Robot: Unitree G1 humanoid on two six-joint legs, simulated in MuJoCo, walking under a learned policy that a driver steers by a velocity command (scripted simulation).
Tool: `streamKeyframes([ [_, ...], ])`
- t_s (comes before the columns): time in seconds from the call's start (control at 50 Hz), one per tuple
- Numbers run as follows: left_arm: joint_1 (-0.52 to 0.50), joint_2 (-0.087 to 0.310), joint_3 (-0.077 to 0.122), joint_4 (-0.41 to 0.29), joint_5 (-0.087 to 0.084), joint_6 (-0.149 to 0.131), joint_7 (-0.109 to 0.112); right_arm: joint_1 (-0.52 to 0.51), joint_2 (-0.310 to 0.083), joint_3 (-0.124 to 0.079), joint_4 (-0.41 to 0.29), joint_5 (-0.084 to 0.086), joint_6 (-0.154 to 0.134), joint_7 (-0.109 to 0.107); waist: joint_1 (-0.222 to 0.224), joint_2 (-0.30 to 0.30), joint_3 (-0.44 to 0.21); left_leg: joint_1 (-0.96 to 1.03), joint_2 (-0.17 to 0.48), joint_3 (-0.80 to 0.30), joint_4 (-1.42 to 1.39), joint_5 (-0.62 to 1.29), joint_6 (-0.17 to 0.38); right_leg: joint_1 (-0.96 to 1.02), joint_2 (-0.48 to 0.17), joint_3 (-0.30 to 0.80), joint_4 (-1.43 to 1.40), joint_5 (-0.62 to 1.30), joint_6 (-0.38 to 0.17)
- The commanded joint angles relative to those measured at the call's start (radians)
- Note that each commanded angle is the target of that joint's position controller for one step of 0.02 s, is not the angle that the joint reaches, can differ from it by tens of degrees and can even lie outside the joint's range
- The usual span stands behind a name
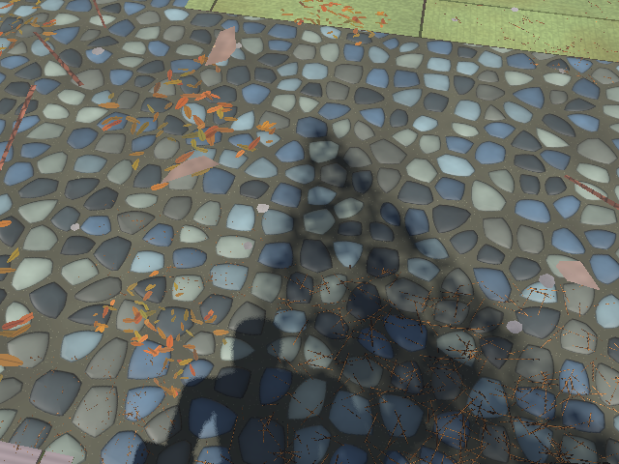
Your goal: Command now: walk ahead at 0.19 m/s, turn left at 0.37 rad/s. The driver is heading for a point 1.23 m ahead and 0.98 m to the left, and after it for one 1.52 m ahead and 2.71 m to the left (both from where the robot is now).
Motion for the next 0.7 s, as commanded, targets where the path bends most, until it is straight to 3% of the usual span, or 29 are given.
streamKeyframes([
  [0.02,-0.006,0.132,0.021,-0.102,-0.016,-0.008,-0.001,0.125,-0.148,-0.048,-0.066,0.015,0.028,-0.019,-0.079,0.04,-0.279,0.596,0.321,-0.46,-0.128,0.391,0.24,-0.431,-0.068,0.054,0.31,0.025,0.03],
  [0.04,-0.041,0.133,0.024,-0.114,-0.007,0.004,0.007,0.095,-0.143,-0.044,-0.076,0.014,0.04,-0.025,-0.062,0.007,-0.204,0.457,0.3,-0.429,-0.164,0.34,0.228,-0.412,-0.088,0.048,0.258,0.063,0.034],
  [0.08,-0.015,0.111,0.026,-0.121,-0.004,0.028,0.015,0.055,-0.148,-0.047,-0.085,0.003,0.055,-0.031,-0.006,0.066,-0.147,0.276,0.238,-0.382,-0.222,0.26,0.207,-0.309,-0.098,0.039,0.123,0.091,0.04],
  [0.12,0.015,0.08,0.019,-0.106,0.001,0.032,0.027,0.04,-0.162,-0.055,-0.09,-0.001,0.062,-0.038,0.008,0.102,-0.155,0.217,0.206,-0.335,-0.222,0.329,0.207,-0.258,-0.081,0.014,0.0,0.105,0.059],
  [0.16,0.007,0.076,0.018,-0.1,0.006,0.033,0.033,0.049,-0.182,-0.065,-0.088,0.005,0.073,-0.05,0.002,0.1,-0.198,0.22,0.201,-0.333,-0.206,0.319,0.205,-0.236,-0.072,0.021,-0.073,0.164,0.076],
  [0.24,-0.058,0.072,0.022,-0.113,-0.002,0.041,0.033,0.032,-0.182,-0.069,-0.099,0.016,0.104,-0.068,-0.02,0.12,-0.191,0.182,0.164,-0.377,-0.218,-0.008,0.162,-0.205,-0.056,0.04,-0.195,0.261,0.082],
  [0.32,-0.099,0.076,0.029,-0.13,-0.01,0.018,0.022,0.048,-0.176,-0.071,-0.102,0.015,0.124,-0.07,-0.043,0.163,-0.162,0.225,0.162,-0.462,-0.188,-0.067,0.146,-0.169,-0.039,0.05,-0.352,0.237,0.062],
  [0.36,-0.062,0.078,0.036,-0.12,-0.014,0.003,0.014,0.033,-0.169,-0.07,-0.108,0.023,0.132,-0.071,-0.016,0.17,-0.16,0.24,0.145,-0.488,-0.142,-0.016,0.122,-0.082,-0.034,0.036,-0.526,0.298,0.038],
  [0.38,-0.032,0.093,0.045,-0.11,-0.012,-0.002,0.012,0.034,-0.154,-0.066,-0.11,0.029,0.135,-0.072,0.0,0.158,-0.158,0.211,0.112,-0.475,-0.102,-0.038,0.091,0.005,-0.064,0.039,-0.64,0.381,0.018],
  [0.4,-0.01,0.157,0.061,-0.116,0.005,0.0,0.017,0.068,-0.11,-0.053,-0.113,0.025,0.136,-0.071,-0.015,0.041,-0.186,0.118,0.05,-0.399,0.036,-0.236,0.038,0.123,-0.241,0.171,-0.686,0.421,-0.047],
  [0.42,-0.039,0.235,0.08,-0.112,0.037,0.015,0.019,0.075,-0.092,-0.051,-0.145,0.029,0.128,-0.067,-0.061,-0.27,-0.118,-0.092,-0.115,-0.172,0.224,-0.482,-0.025,0.132,-0.424,0.406,-0.739,0.602,-0.201],
  [0.44,-0.052,0.183,0.072,-0.132,0.045,0.013,0.02,0.086,-0.178,-0.075,-0.133,0.008,0.114,-0.063,-0.037,-0.252,-0.129,-0.118,-0.056,-0.154,0.478,-0.536,-0.075,0.101,-0.505,0.476,-0.739,0.69,-0.285],
  [0.46,-0.09,0.133,0.058,-0.148,0.033,0.012,0.026,0.104,-0.21,-0.091,-0.108,0.017,0.117,-0.06,-0.048,-0.167,-0.125,-0.114,-0.033,-0.157,0.581,-0.477,-0.093,0.091,-0.458,0.378,-0.713,0.706,-0.263],
  [0.48,-0.127,0.106,0.051,-0.155,0.018,0.014,0.029,0.126,-0.196,-0.093,-0.081,0.022,0.13,-0.064,-0.061,-0.114,-0.108,-0.116,-0.021,-0.14,0.63,-0.424,-0.114,0.089,-0.387,0.273,-0.692,0.693,-0.214],
  [0.5,-0.125,0.097,0.049,-0.152,0.002,0.017,0.032,0.127,-0.175,-0.088,-0.076,0.019,0.141,-0.067,-0.05,-0.103,-0.109,-0.154,-0.004,-0.122,0.669,-0.355,-0.126,0.118,-0.354,0.223,-0.7,0.58,-0.184],
  [0.54,-0.084,0.101,0.048,-0.141,-0.005,0.025,0.04,0.082,-0.118,-0.068,-0.1,0.028,0.147,-0.057,-0.015,-0.142,-0.074,-0.196,0.024,-0.065,0.634,-0.268,-0.136,0.125,-0.309,0.16,-0.766,0.326,-0.17],
  [0.6,-0.008,0.132,0.062,-0.126,-0.003,0.025,0.045,-0.02,-0.101,-0.058,-0.15,0.031,0.13,-0.043,0.049,-0.177,-0.063,-0.227,0.059,-0.029,0.492,-0.252,-0.141,0.2,-0.335,0.161,-0.82,0.165,-0.184],
  [0.7,-0.012,0.183,0.085,-0.113,-0.02,0.003,0.022,-0.029,-0.074,-0.042,-0.159,0.026,0.105,-0.018,0.044,-0.176,-0.046,-0.031,0.088,0.032,0.239,-0.272,-0.086,0.115,-0.361,0.063,-0.844,0.155,-0.177],
])
Velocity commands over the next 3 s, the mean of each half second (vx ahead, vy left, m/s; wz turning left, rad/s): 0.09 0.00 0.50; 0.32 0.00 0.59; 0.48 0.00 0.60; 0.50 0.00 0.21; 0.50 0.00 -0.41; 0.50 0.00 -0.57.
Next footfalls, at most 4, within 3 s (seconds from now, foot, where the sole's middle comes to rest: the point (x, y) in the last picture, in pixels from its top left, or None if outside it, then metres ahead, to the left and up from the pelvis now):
0.40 right None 0.19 -0.13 -0.76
0.84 left None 0.12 0.14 -0.76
1.26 right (246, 427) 0.51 0.17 -0.76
1.76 left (52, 452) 0.45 0.56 -0.76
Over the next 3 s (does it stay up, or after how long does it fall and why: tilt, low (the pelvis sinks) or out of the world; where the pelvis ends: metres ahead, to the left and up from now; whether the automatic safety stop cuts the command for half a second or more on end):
stays up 0.91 0.89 0.02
